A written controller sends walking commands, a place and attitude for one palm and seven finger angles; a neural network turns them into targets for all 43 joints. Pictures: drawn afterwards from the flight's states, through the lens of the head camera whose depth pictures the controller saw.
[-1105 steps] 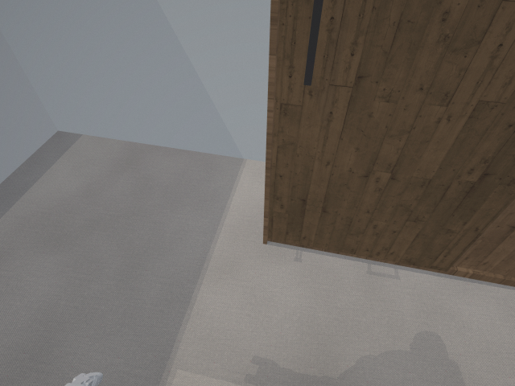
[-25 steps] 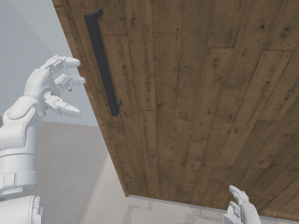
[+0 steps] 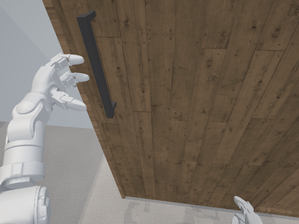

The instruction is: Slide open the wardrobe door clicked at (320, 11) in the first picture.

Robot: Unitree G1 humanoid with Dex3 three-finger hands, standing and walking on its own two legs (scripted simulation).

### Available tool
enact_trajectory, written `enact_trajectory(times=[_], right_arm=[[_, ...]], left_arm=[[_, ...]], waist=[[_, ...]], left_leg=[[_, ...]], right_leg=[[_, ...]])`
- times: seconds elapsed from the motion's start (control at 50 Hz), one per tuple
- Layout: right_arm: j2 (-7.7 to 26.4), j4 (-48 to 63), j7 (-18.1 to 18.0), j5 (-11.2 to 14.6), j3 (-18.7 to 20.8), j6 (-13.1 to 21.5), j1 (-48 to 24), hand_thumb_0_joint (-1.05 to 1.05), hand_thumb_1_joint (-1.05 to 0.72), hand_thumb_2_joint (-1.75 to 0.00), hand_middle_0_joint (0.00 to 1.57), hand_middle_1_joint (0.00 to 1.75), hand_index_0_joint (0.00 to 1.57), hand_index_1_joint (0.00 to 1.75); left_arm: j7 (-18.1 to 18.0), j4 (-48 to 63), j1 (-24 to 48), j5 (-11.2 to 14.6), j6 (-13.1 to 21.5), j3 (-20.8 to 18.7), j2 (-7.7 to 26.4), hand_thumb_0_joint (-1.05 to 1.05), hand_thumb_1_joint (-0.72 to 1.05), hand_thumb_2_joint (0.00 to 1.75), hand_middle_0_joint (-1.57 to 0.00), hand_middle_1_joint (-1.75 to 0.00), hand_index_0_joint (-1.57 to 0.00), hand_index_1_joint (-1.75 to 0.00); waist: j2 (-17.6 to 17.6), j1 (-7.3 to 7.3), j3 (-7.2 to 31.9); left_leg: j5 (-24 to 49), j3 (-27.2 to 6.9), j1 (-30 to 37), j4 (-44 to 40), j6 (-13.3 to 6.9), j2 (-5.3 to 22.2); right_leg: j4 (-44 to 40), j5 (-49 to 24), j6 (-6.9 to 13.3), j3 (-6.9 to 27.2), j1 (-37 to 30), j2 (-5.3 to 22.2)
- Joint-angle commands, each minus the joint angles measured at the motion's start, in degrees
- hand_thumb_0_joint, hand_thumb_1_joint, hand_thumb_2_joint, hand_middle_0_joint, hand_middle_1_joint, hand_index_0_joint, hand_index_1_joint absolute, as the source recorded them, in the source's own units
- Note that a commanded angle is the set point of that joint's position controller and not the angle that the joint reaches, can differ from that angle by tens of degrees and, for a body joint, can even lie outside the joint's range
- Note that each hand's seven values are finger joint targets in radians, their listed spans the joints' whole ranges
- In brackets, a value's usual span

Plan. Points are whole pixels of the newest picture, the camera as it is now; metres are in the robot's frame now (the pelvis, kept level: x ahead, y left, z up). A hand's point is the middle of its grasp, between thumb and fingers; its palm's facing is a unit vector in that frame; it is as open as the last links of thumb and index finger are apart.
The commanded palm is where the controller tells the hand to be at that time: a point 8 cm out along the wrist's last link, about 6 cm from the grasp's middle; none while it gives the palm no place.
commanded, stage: move the hooked fingers beside the handle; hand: left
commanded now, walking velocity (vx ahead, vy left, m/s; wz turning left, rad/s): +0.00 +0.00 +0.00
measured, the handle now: (102, 72) +0.43 +0.14 +0.23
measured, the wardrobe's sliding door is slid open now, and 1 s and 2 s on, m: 0.00 0.00 0.00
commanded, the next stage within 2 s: feel for the door with the fingertips in 0.66 s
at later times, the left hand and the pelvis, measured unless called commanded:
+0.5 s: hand (70, 88) +0.37 +0.21 +0.22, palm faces -0.04 -1.00 -0.06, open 14.0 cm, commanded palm +0.35 +0.25 +0.23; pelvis +0.00 +0.01 +0.00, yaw +0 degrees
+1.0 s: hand (80, 87) +0.36 +0.18 +0.23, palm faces -0.08 -1.00 -0.06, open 14.0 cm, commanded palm +0.34 +0.22 +0.23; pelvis +0.00 +0.01 +0.00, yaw +0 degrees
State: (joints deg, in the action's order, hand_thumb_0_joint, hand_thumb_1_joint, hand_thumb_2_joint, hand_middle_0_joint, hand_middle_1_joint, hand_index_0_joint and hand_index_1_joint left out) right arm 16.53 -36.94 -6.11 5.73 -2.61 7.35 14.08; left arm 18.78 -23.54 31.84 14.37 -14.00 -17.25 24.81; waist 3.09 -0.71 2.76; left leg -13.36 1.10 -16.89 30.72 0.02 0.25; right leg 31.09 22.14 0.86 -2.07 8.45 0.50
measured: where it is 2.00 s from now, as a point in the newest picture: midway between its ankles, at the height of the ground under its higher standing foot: outside the picture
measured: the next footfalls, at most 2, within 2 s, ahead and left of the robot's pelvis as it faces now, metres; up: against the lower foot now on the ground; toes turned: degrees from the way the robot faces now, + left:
none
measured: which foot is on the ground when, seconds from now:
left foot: down 0.00-1.00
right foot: down 0.00-1.00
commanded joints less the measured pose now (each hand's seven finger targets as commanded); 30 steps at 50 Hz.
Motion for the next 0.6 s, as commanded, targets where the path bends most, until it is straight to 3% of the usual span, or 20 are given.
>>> enact_trajectory(times=[0.0,0.06,0.08,0.12,0.22,0.28,0.32,0.38,0.42,0.46,0.48,0.56,0.58], right_arm=[[6.89,9.32,-0.37,-0.32,2.65,3.09,-6.79,0.00,-0.90,-0.90,0.20,0.30,0.20,0.30],[6.92,9.55,-0.29,-0.27,2.58,2.84,-6.51,0.00,-0.90,-0.90,0.20,0.30,0.20,0.30],[7.29,9.59,-0.31,-0.39,2.84,2.66,-6.21,0.00,-0.90,-0.90,0.20,0.30,0.20,0.30],[6.41,10.74,-0.27,-0.24,2.53,3.14,-7.33,0.00,-0.90,-0.90,0.20,0.30,0.20,0.30],[6.41,10.39,-0.37,0.01,2.45,3.56,-7.61,0.00,-0.90,-0.90,0.20,0.30,0.20,0.30],[7.12,9.62,-0.43,-0.18,2.76,3.22,-6.91,0.00,-0.90,-0.90,0.20,0.30,0.20,0.30],[6.33,10.36,-0.33,0.04,2.46,3.35,-8.04,0.00,-0.90,-0.90,0.20,0.30,0.20,0.30],[6.86,9.50,-0.61,-0.13,2.45,3.01,-7.65,0.00,-0.90,-0.90,0.20,0.30,0.20,0.30],[6.29,9.80,-0.73,-0.11,2.18,3.29,-8.12,0.00,-0.90,-0.90,0.20,0.30,0.20,0.30],[5.96,10.18,-0.56,-0.17,2.04,3.67,-8.54,0.00,-0.90,-0.90,0.20,0.30,0.20,0.30],[6.12,9.85,-0.52,-0.33,2.08,3.53,-8.15,0.00,-0.90,-0.90,0.20,0.30,0.20,0.30],[6.00,9.93,-0.23,-0.18,2.01,3.27,-8.62,0.00,-0.90,-0.90,0.20,0.30,0.20,0.30],[6.63,9.48,-0.20,-0.19,2.30,2.85,-8.22,0.00,-0.90,-0.90,0.20,0.30,0.20,0.30]], left_arm=[[-0.77,10.61,24.16,0.85,3.58,-5.61,16.36,0.00,-0.50,0.30,-0.30,-1.20,-0.30,-1.20],[-0.74,9.42,24.70,0.70,3.68,-7.04,18.08,0.00,-0.50,0.30,-0.30,-1.20,-0.30,-1.20],[-0.85,10.12,23.13,0.41,4.30,-8.43,20.19,0.00,-0.50,0.30,-0.30,-1.20,-0.30,-1.20],[-0.22,14.84,24.84,0.54,5.29,-6.07,17.05,0.00,-0.50,0.30,-0.30,-1.20,-0.30,-1.20],[0.65,13.84,22.82,1.77,3.81,-3.60,13.20,0.00,-0.50,0.30,-0.30,-1.20,-0.30,-1.20],[-0.07,12.06,20.39,1.39,2.47,-5.78,15.86,0.00,-0.50,0.30,-0.30,-1.20,-0.30,-1.20],[-0.34,14.87,23.77,1.29,2.32,-3.06,13.07,0.00,-0.50,0.30,-0.30,-1.20,-0.30,-1.20],[-1.16,14.62,24.99,1.16,3.08,-4.50,15.68,0.00,-0.50,0.30,-0.30,-1.20,-0.30,-1.20],[-1.20,16.23,28.72,1.07,3.69,-2.64,13.68,0.00,-0.50,0.30,-0.30,-1.20,-0.30,-1.20],[-1.39,17.88,28.47,0.99,4.14,-2.65,13.13,0.00,-0.50,0.30,-0.30,-1.20,-0.30,-1.20],[-1.76,17.48,26.56,0.90,4.23,-3.25,13.81,0.00,-0.50,0.30,-0.30,-1.20,-0.30,-1.20],[-1.90,13.77,24.04,1.28,2.10,-2.23,11.05,0.00,-0.50,0.30,-0.30,-1.20,-0.30,-1.20],[-2.31,12.48,21.83,0.85,1.78,-3.91,13.62,0.00,-0.50,0.30,-0.30,-1.20,-0.30,-1.20]], waist=[[-2.89,0.43,12.75],[-3.46,0.30,12.73],[-3.22,0.75,13.64],[-0.04,0.41,15.62],[-1.71,-0.05,12.90],[-3.88,0.48,11.96],[-1.30,-0.03,11.79],[-2.54,-0.15,11.90],[-0.88,-0.67,13.19],[1.56,-0.06,14.99],[0.56,0.09,14.86],[-2.48,0.32,12.59],[-3.45,0.80,12.25]], left_leg=[[12.33,-2.25,15.07,-1.20,-3.21,-0.23],[11.64,-2.23,14.50,-1.19,-3.07,-0.24],[12.37,-2.18,14.97,-1.11,-3.14,-0.01],[14.37,-2.02,17.28,-0.74,-3.17,-0.20],[12.86,-2.44,17.26,-1.02,-3.07,0.09],[12.27,-2.51,16.04,-1.14,-3.05,0.13],[11.57,-2.61,16.44,-1.26,-3.03,-0.07],[10.32,-2.89,16.49,-1.65,-2.98,0.19],[11.14,-3.10,17.94,-1.69,-2.94,0.15],[12.53,-3.42,19.75,-1.59,-2.77,0.10],[12.61,-3.48,19.51,-1.51,-2.85,0.11],[11.32,-3.33,17.54,-2.10,-2.70,0.21],[11.02,-3.15,16.71,-2.23,-2.69,0.38]], right_leg=[[-5.56,-24.75,-0.25,0.19,7.12,0.80],[-5.56,-24.19,-0.36,0.27,6.95,0.79],[-5.66,-24.52,-0.30,0.34,6.10,0.86],[-4.99,-26.03,0.05,0.25,5.82,0.79],[-5.40,-24.31,-0.08,-0.23,8.12,0.45],[-5.91,-23.89,-0.19,-0.17,7.77,0.63],[-5.76,-22.80,-0.07,-0.11,8.75,0.65],[-6.42,-20.58,0.02,-0.03,8.36,0.64],[-5.85,-21.01,0.20,-0.18,8.44,0.51],[-5.41,-21.47,0.54,-0.21,8.15,0.45],[-5.77,-21.68,0.51,-0.29,7.69,0.54],[-5.63,-21.37,0.26,-0.57,8.30,0.44],[-6.11,-21.06,0.23,-0.39,7.41,0.62]])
